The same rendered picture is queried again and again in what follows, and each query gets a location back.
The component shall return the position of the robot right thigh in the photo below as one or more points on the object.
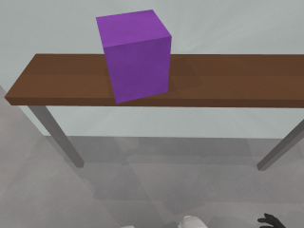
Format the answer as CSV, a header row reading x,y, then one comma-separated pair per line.
x,y
191,222

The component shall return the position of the robot right hand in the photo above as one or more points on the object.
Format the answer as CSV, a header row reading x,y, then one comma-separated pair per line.
x,y
270,219

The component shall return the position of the table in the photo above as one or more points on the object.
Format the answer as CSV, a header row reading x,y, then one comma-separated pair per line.
x,y
194,80

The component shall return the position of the carton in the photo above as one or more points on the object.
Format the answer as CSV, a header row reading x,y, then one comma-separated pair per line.
x,y
137,50

